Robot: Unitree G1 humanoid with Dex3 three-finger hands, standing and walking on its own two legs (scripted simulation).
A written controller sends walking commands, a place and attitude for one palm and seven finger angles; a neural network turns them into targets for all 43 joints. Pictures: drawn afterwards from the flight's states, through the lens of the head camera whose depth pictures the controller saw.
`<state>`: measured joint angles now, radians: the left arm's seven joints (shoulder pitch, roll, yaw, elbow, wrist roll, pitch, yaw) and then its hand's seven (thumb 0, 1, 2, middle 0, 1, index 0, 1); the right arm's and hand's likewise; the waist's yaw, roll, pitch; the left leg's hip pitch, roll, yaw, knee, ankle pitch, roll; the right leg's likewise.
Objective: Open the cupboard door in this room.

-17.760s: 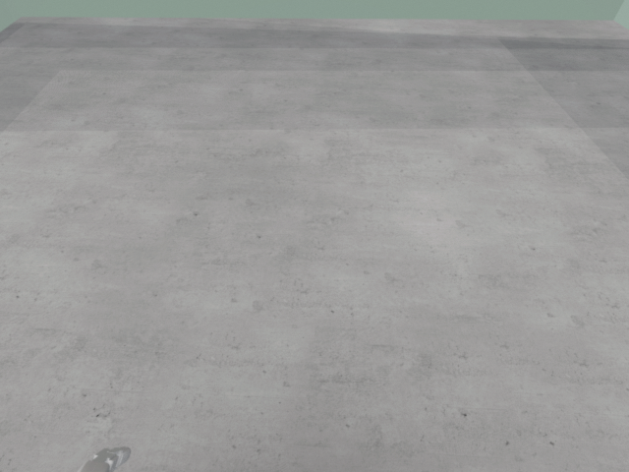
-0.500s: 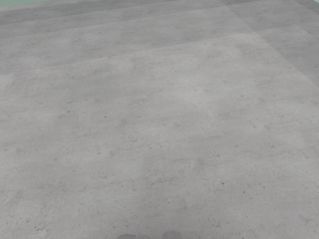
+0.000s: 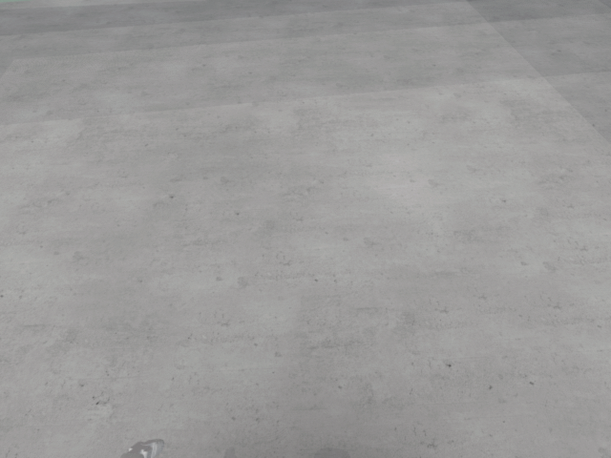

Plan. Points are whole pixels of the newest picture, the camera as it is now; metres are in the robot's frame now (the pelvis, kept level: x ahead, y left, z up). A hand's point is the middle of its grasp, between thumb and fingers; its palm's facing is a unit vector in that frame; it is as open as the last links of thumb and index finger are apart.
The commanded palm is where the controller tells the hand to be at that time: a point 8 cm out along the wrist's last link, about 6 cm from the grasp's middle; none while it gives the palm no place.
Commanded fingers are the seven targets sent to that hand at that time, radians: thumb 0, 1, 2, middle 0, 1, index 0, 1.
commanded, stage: turn or walk to find it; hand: left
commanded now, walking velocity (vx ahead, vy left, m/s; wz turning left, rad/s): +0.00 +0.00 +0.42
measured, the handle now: out of the picture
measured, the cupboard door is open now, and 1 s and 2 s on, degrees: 0 0 0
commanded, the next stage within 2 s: stand and wait in 0.38 s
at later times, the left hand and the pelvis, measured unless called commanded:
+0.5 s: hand out of the picture -0.05 +0.18 -0.16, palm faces +0.29 -0.92 -0.26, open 7.3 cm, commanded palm none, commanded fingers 0.00 0.90 0.90 -0.20 -0.30 -0.20 -0.30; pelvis -0.03 -0.02 +0.00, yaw +14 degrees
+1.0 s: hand out of the picture -0.05 +0.21 -0.15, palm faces +0.45 -0.85 -0.27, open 7.3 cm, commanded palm none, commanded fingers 0.00 0.90 0.90 -0.20 -0.30 -0.20 -0.30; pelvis -0.06 -0.03 +0.00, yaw +27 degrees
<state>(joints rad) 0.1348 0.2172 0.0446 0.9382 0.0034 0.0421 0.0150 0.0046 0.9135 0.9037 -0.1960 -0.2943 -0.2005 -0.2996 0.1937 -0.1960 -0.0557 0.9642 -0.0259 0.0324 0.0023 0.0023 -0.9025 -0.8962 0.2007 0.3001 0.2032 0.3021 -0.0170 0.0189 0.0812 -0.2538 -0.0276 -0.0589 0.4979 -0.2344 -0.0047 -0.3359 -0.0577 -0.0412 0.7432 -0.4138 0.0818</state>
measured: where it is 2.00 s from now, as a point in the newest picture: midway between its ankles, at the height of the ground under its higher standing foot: outside the picture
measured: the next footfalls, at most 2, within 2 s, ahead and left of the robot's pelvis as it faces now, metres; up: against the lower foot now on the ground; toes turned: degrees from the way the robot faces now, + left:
right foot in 0.04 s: +0.04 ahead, -0.12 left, +0.00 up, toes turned -3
left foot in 0.58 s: -0.05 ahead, +0.11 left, +0.00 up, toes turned +21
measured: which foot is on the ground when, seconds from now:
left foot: down 0.00-0.04, up 0.06-0.56, down 0.58-1.00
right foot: up 0.00-0.02, down 0.04-0.58, up 0.60-1.00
